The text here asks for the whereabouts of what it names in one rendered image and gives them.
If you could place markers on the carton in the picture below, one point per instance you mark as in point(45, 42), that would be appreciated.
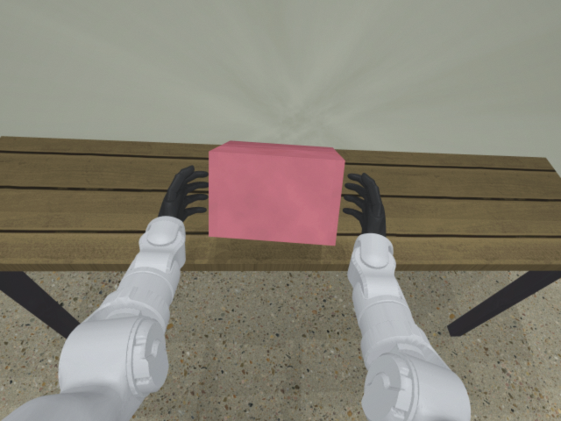
point(275, 192)

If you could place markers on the right robot upper arm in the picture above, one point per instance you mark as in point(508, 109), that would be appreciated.
point(401, 387)

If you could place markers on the robot left hand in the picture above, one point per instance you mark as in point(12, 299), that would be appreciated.
point(176, 199)

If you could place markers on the table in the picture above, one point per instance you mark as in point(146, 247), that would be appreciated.
point(83, 204)

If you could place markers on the robot right forearm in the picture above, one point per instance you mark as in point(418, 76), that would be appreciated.
point(383, 315)

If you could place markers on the left robot upper arm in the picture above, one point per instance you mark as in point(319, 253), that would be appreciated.
point(107, 369)

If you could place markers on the robot right hand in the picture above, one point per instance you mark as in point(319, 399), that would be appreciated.
point(372, 218)

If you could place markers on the robot left forearm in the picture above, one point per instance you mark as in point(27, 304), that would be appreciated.
point(149, 284)

